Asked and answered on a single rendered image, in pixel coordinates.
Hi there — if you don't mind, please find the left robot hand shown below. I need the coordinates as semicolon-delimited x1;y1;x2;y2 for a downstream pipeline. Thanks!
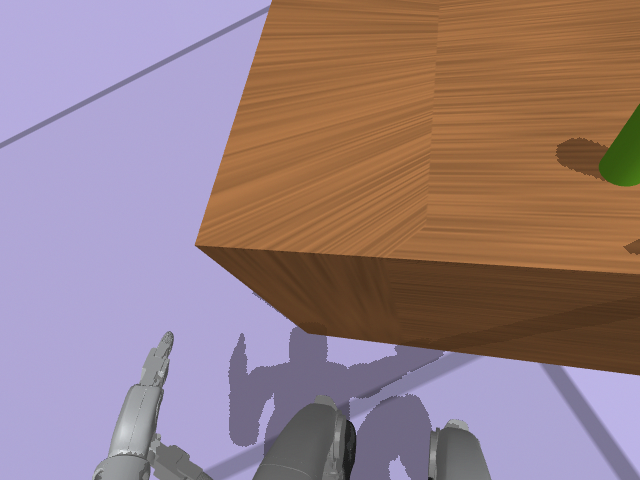
108;331;213;480

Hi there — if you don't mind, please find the left robot arm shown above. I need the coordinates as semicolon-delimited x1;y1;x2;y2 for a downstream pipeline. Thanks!
92;455;151;480

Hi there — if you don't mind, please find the can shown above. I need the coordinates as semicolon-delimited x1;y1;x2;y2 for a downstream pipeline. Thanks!
599;104;640;187

